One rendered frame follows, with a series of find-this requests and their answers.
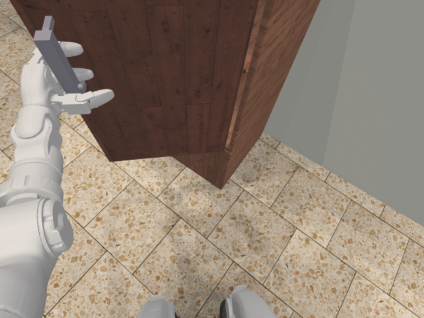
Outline robot right thigh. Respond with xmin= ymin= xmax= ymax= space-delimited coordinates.
xmin=225 ymin=291 xmax=277 ymax=318

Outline robot right shin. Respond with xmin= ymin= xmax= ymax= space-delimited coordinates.
xmin=231 ymin=286 xmax=246 ymax=295

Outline robot left hand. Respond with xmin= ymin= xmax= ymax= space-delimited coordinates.
xmin=21 ymin=41 xmax=115 ymax=118

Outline robot left forearm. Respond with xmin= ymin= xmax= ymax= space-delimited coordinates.
xmin=0 ymin=105 xmax=64 ymax=208

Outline handle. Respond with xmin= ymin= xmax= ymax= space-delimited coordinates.
xmin=33 ymin=16 xmax=86 ymax=94

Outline cupboard door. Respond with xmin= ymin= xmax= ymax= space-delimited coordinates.
xmin=9 ymin=0 xmax=259 ymax=162

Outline robot left upper arm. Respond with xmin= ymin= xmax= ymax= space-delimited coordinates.
xmin=0 ymin=197 xmax=74 ymax=318

